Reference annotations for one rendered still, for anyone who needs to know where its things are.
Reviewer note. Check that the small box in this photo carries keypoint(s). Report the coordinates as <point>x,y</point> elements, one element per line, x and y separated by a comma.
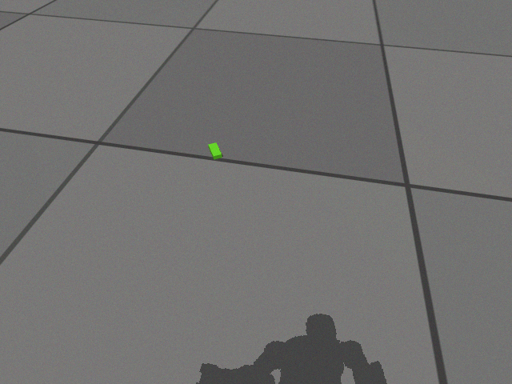
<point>215,151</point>

